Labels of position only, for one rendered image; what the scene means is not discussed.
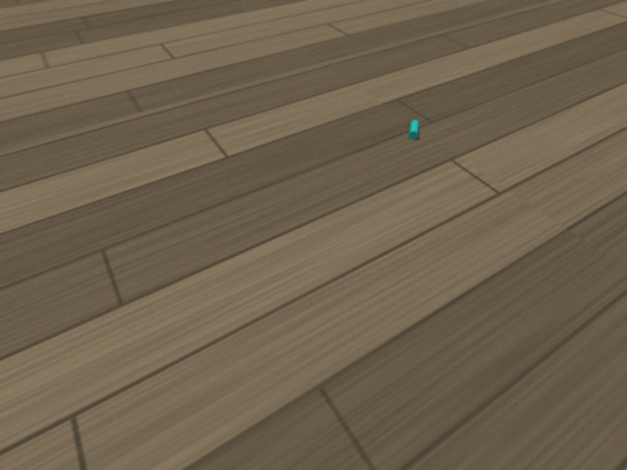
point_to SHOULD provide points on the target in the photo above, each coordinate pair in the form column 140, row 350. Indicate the can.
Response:
column 414, row 127

